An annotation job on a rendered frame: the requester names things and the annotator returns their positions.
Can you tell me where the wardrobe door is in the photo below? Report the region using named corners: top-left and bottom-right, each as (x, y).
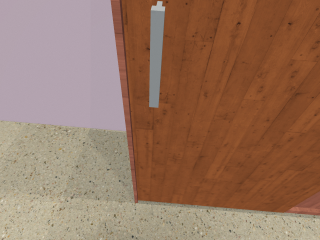
top-left (294, 191), bottom-right (320, 209)
top-left (121, 0), bottom-right (320, 213)

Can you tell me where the handle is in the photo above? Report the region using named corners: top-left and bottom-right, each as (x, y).
top-left (149, 1), bottom-right (166, 108)

